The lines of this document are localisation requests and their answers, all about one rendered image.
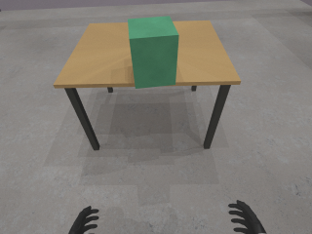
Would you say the robot left hand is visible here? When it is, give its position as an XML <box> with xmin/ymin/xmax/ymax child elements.
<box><xmin>68</xmin><ymin>206</ymin><xmax>99</xmax><ymax>234</ymax></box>

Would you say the carton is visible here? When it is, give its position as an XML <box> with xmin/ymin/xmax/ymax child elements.
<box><xmin>128</xmin><ymin>16</ymin><xmax>179</xmax><ymax>89</ymax></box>

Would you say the table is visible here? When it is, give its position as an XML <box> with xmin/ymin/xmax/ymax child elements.
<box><xmin>54</xmin><ymin>20</ymin><xmax>241</xmax><ymax>151</ymax></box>

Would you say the robot right hand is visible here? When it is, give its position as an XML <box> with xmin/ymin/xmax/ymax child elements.
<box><xmin>228</xmin><ymin>200</ymin><xmax>267</xmax><ymax>234</ymax></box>

